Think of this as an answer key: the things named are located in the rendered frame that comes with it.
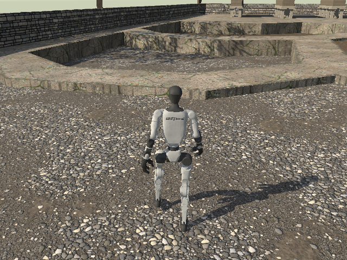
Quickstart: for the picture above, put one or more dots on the robot right upper arm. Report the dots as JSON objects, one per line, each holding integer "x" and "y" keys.
{"x": 194, "y": 123}

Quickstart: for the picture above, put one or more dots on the right robot hand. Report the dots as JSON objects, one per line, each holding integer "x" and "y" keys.
{"x": 195, "y": 148}

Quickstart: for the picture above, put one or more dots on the right robot thigh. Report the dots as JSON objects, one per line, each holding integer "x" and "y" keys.
{"x": 186, "y": 162}

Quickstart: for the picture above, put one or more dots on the left robot forearm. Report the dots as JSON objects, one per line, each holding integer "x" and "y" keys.
{"x": 149, "y": 147}

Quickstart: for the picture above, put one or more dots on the robot left upper arm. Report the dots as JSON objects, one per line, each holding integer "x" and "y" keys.
{"x": 155, "y": 123}

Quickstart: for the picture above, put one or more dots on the left robot hand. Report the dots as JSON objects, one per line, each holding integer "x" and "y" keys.
{"x": 144, "y": 166}

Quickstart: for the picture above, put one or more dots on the right robot forearm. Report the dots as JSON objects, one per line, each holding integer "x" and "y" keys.
{"x": 198, "y": 141}

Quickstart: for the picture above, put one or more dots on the left robot shin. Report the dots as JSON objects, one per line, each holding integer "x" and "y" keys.
{"x": 158, "y": 185}

